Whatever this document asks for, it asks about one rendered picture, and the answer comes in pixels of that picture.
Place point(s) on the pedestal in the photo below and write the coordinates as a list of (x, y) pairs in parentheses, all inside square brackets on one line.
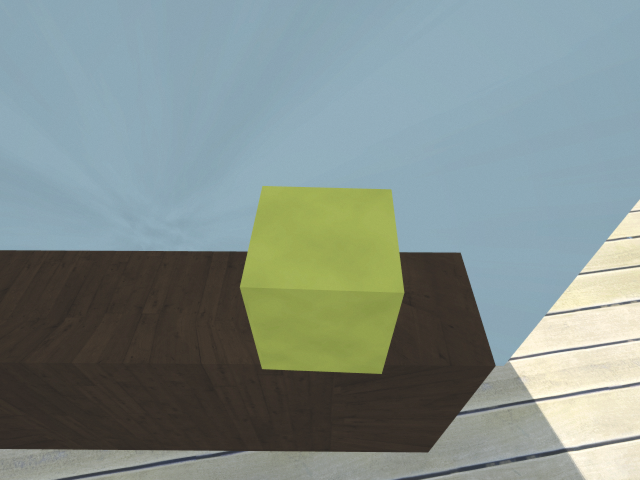
[(153, 350)]

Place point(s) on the carton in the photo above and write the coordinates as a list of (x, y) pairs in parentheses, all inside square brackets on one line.
[(322, 283)]

